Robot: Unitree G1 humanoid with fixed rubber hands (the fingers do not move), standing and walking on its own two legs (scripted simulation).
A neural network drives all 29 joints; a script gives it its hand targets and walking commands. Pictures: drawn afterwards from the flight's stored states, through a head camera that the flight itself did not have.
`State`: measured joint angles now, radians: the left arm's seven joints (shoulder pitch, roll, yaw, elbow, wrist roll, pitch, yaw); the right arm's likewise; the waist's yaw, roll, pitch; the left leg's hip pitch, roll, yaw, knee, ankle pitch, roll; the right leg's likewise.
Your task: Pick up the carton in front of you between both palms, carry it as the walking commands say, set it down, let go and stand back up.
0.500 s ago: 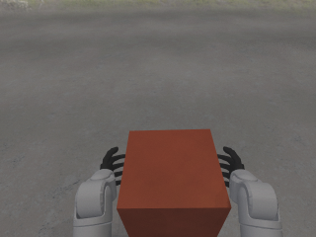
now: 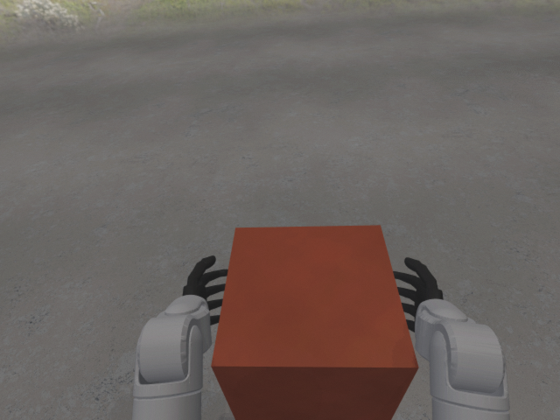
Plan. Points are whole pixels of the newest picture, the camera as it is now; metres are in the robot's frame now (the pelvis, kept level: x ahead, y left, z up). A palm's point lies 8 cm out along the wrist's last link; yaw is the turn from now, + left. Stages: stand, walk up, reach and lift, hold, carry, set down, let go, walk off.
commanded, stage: carry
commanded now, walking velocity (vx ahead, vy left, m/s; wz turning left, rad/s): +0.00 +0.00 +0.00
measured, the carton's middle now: (309, 333) +0.28 +0.00 +0.02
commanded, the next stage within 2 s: hold in 1.36 s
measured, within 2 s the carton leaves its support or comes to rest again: neither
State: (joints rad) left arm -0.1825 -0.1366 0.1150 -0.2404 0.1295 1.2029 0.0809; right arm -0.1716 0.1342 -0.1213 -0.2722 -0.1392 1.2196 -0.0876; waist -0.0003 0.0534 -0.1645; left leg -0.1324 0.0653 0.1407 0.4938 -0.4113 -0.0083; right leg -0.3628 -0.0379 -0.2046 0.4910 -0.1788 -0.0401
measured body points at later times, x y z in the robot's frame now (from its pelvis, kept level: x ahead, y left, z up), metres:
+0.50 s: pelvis +0.00 +0.01 -0.01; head -0.04 +0.00 +0.44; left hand +0.26 +0.16 +0.06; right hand +0.27 -0.14 +0.06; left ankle -0.10 +0.10 -0.73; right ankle +0.05 -0.10 -0.73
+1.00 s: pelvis -0.04 +0.01 +0.00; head -0.07 +0.01 +0.45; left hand +0.26 +0.17 +0.03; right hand +0.26 -0.13 +0.03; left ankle -0.10 +0.10 -0.73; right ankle +0.05 -0.10 -0.73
